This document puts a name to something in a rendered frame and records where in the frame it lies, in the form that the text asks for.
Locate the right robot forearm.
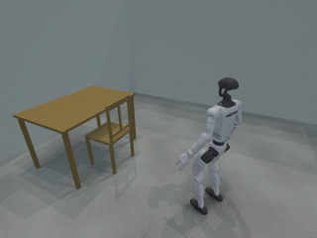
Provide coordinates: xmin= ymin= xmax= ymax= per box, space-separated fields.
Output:
xmin=230 ymin=125 xmax=240 ymax=136

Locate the chair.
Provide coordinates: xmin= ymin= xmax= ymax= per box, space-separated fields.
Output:
xmin=84 ymin=95 xmax=135 ymax=175

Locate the table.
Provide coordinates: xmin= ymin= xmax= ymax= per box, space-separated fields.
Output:
xmin=13 ymin=85 xmax=137 ymax=189

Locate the left robot upper arm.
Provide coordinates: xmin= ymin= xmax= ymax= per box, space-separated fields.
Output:
xmin=203 ymin=106 xmax=221 ymax=142

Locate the robot left hand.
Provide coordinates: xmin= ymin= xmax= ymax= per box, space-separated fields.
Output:
xmin=176 ymin=154 xmax=190 ymax=170

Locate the robot left foot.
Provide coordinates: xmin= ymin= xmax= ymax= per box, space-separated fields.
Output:
xmin=190 ymin=198 xmax=208 ymax=215

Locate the right robot upper arm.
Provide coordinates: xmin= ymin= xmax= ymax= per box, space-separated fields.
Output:
xmin=233 ymin=99 xmax=242 ymax=126

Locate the robot head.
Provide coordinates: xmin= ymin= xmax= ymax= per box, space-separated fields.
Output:
xmin=217 ymin=77 xmax=239 ymax=108

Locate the left robot forearm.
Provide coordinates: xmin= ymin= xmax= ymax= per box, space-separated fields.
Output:
xmin=185 ymin=133 xmax=208 ymax=159

